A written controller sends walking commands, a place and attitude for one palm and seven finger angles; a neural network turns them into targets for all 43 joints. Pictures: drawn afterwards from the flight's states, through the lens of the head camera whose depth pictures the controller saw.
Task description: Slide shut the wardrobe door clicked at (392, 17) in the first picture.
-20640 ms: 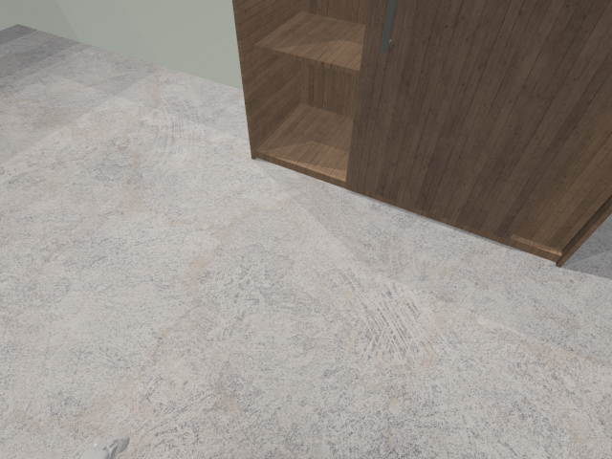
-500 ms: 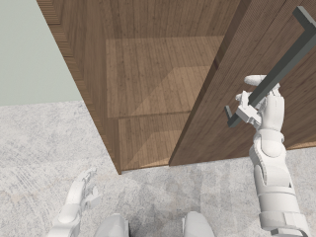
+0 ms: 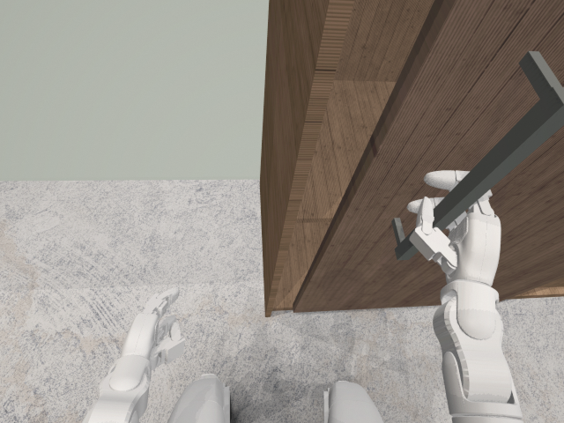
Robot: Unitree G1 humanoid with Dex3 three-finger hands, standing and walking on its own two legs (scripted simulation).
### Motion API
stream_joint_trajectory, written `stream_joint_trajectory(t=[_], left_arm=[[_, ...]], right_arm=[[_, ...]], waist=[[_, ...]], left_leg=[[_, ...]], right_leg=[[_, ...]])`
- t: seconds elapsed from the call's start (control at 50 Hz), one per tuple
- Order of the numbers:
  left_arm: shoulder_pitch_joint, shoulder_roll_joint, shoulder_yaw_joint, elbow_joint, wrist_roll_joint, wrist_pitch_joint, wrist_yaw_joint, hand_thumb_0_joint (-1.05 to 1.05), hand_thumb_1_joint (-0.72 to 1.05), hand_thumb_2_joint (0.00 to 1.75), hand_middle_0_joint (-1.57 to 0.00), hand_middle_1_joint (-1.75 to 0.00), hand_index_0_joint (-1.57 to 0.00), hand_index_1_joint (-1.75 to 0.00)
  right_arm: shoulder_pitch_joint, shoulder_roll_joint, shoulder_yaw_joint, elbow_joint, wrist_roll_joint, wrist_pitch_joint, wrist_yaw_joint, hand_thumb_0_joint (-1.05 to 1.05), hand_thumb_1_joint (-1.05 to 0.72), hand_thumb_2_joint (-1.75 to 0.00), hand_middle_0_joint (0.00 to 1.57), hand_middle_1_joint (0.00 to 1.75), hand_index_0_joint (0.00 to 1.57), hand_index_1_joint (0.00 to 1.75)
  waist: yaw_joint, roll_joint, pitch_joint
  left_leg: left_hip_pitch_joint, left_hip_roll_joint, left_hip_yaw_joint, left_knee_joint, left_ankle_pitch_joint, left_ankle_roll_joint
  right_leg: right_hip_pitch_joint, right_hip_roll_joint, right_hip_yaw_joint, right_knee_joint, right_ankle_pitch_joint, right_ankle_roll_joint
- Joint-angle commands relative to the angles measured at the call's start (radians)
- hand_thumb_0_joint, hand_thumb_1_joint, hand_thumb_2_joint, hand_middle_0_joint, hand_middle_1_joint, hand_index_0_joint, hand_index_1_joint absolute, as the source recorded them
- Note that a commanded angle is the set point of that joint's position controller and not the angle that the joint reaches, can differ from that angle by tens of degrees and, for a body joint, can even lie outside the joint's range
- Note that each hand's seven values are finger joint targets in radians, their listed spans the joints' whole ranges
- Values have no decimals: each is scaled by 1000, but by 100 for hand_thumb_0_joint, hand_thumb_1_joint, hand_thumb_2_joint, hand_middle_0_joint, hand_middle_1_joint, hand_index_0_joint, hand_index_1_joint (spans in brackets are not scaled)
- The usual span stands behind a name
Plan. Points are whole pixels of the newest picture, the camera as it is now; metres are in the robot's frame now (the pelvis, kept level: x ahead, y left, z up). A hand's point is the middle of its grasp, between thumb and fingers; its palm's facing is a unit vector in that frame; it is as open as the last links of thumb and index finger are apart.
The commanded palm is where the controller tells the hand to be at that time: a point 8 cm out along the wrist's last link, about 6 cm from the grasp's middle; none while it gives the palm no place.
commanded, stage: step sideways, sliding the door along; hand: right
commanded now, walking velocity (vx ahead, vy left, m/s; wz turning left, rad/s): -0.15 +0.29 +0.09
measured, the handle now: (449, 187) +0.37 -0.19 +0.12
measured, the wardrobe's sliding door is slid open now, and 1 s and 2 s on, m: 0.07 0.00 0.00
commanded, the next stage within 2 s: stop walking and hold the door there in 1.00 s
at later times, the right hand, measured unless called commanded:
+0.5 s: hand (359, 226) +0.33 -0.09 +0.10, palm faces +0.45 +0.89 -0.10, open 6.4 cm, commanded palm +0.28 -0.06 +0.10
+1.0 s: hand (357, 226) +0.33 -0.08 +0.09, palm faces +0.58 +0.80 -0.14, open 6.7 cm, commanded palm +0.27 -0.05 +0.10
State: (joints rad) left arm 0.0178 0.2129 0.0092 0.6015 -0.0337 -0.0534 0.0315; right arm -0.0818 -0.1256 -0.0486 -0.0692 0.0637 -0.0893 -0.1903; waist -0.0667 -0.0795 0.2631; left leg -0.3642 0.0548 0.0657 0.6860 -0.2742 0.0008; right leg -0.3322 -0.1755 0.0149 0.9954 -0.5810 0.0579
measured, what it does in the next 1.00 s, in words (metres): steps to the left: right foot, then left foot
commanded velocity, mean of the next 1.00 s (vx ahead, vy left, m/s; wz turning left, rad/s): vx -0.12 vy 0.30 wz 0.03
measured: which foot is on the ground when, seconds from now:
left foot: down 0.00-0.08, up 0.10-0.30, down 0.32-0.50, up 0.52-0.78, down 0.80-0.94, up 0.96-1.00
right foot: up 0.00-0.06, down 0.08-0.34, up 0.36-0.48, down 0.50-0.84, up 0.86-0.92, down 0.94-1.00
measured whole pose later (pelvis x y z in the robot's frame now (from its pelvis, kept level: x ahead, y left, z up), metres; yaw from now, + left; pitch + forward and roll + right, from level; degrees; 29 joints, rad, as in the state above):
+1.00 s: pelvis +0.00 +0.23 +0.00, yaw +4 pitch -5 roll +4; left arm 0.10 0.22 0.06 0.63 -0.05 -0.05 0.01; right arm -0.15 -0.34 -0.42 0.08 0.12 -0.04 -0.23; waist -0.09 -0.02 0.27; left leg -0.40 0.02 0.04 1.03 -0.44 -0.04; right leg -0.22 -0.17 0.00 0.69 -0.37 0.06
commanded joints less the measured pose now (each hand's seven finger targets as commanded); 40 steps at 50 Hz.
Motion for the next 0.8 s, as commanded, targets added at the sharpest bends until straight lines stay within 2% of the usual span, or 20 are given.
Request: stream_joint_trajectory(t=[0.0,0.02,0.04,0.06,0.08,0.14,0.22,0.3,0.32,0.34,0.36,0.4,0.44,0.46,0.48,0.52,0.56,0.68,0.74,0.78], left_arm=[[35,56,23,-110,0,-46,28,0,90,90,-20,-30,-20,-30],[48,62,41,-112,-1,-36,34,0,90,90,-20,-30,-20,-30],[38,95,60,-142,2,-27,38,0,90,90,-20,-30,-20,-30],[9,112,65,-167,21,-18,20,0,90,90,-20,-30,-20,-30],[25,128,63,-153,29,-13,1,0,90,90,-20,-30,-20,-30],[8,124,61,-154,31,-7,7,0,90,90,-20,-30,-20,-30],[76,117,52,-174,4,-30,-12,0,90,90,-20,-30,-20,-30],[47,45,19,-190,-36,-58,-12,0,90,90,-20,-30,-20,-30],[64,41,28,-164,-32,-57,-7,0,90,90,-20,-30,-20,-30],[100,105,72,-130,-28,-44,8,0,90,90,-20,-30,-20,-30],[85,123,78,-119,-11,-48,12,0,90,90,-20,-30,-20,-30],[81,86,35,-90,-6,-46,11,0,90,90,-20,-30,-20,-30],[79,104,49,-78,-12,-25,21,0,90,90,-20,-30,-20,-30],[71,153,83,-124,-8,-24,22,0,90,90,-20,-30,-20,-30],[44,148,83,-146,-2,-12,-1,0,90,90,-20,-30,-20,-30],[40,135,80,-132,5,0,-12,0,90,90,-20,-30,-20,-30],[60,148,84,-117,4,13,-16,0,90,90,-20,-30,-20,-30],[116,161,78,-155,-4,-14,-29,0,90,90,-20,-30,-20,-30],[128,151,72,-154,-24,-41,-42,0,90,90,-20,-30,-20,-30],[120,112,67,-164,-33,-57,-44,0,90,90,-20,-30,-20,-30]], right_arm=[[-247,-145,25,-352,-15,-123,41,0,-90,-90,45,140,45,140],[-266,-161,22,-365,-15,-126,42,0,-90,-90,45,140,45,140],[-265,-164,26,-372,-3,-127,51,0,-90,-90,45,140,45,140],[-258,-104,57,-376,-6,-128,68,0,-90,-90,45,140,45,140],[-207,-59,85,-242,-46,-112,79,0,-90,-90,45,140,45,140],[-316,-117,65,-298,-50,-112,74,0,-90,-90,45,140,45,140],[-385,-12,166,-237,-37,-98,84,0,-90,-90,45,140,45,140],[-466,17,229,-273,-37,-101,95,0,-90,-90,45,140,45,140],[-440,-60,160,-201,-39,-95,79,0,-90,-90,45,140,45,140],[-333,-106,115,-113,-15,-63,67,0,-90,-90,45,140,45,140],[-386,-123,96,-140,-16,-57,70,0,-90,-90,45,140,45,140],[-457,-73,95,-191,1,-77,55,0,-90,-90,45,140,45,140],[-425,-106,74,-158,6,-81,51,0,-90,-90,45,140,45,140],[-438,-104,81,-221,18,-88,61,0,-90,-90,45,140,45,140],[-427,-67,102,-224,17,-88,76,0,-90,-90,45,140,45,140],[-455,-46,118,-195,-1,-86,83,0,-90,-90,45,140,45,140],[-456,-96,87,-196,-1,-74,70,0,-90,-90,45,140,45,140],[-446,-160,36,-203,-12,-76,72,0,-90,-90,45,140,45,140],[-406,-236,-24,-221,-40,-106,79,0,-90,-90,45,140,45,140],[-389,-309,-89,-224,-51,-117,70,0,-90,-90,45,140,45,140]], waist=[[85,326,-600],[104,289,-639],[103,95,-612],[71,-112,-610],[77,-74,-570],[73,-281,-439],[92,-207,-473],[101,15,-488],[108,147,-479],[74,423,-528],[58,431,-527],[97,269,-548],[113,220,-559],[99,9,-567],[75,-132,-607],[96,-192,-513],[88,-262,-454],[111,-299,-460],[103,-264,-461],[98,-86,-498]], left_leg=[[465,183,-187,-28,1129,123],[351,162,-165,40,1009,83],[96,78,-125,143,605,15],[-77,-6,-97,332,-158,-42],[-140,-63,-128,549,-270,-39],[-243,-3,-119,495,-273,-31],[71,-21,10,25,-89,-18],[264,31,15,-315,524,-26],[317,141,-107,-273,817,36],[339,196,-280,-247,917,125],[320,222,-311,-236,914,168],[430,203,-184,-152,944,171],[391,118,-83,33,834,83],[114,32,-46,168,416,-6],[-44,-12,-80,335,-196,-36],[-189,-24,-117,564,-224,-30],[-266,-8,-97,552,-227,-19],[-35,-58,59,15,-97,-20],[162,-85,127,-287,227,-23],[410,13,64,-259,774,23]], right_leg=[[53,75,-74,-452,163,-9],[264,28,-81,-608,482,-24],[472,-173,86,-637,955,-106],[487,-426,264,-657,1316,-244],[429,-429,205,-651,1182,-288],[410,-372,70,-568,1122,-265],[353,-252,-92,-463,951,-136],[244,-66,-132,-228,618,-49],[92,8,-153,-156,288,-38],[10,111,-100,25,42,-7],[-28,115,-21,128,-44,-29],[-36,97,-16,-155,0,-39],[189,50,-59,-628,450,-54],[420,-198,200,-637,993,-157],[517,-382,343,-645,1236,-260],[470,-342,274,-628,1023,-304],[508,-295,127,-563,1037,-268],[526,-186,-43,-461,1180,-135],[485,-119,-92,-294,1196,-82],[269,-24,-139,-98,990,-59]])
